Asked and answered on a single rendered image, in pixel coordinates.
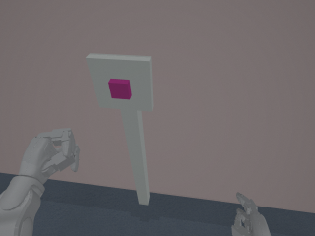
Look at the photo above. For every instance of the button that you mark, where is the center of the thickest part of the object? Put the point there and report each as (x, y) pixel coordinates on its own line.
(120, 88)

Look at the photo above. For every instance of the left robot hand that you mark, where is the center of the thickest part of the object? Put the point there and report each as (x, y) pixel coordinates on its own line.
(41, 159)

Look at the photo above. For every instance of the right robot hand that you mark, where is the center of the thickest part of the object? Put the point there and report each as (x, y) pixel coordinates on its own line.
(255, 223)

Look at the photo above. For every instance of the panel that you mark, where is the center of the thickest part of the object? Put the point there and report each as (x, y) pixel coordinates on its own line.
(138, 70)

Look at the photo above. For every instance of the robot left forearm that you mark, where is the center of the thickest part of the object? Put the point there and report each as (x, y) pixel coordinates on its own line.
(19, 204)

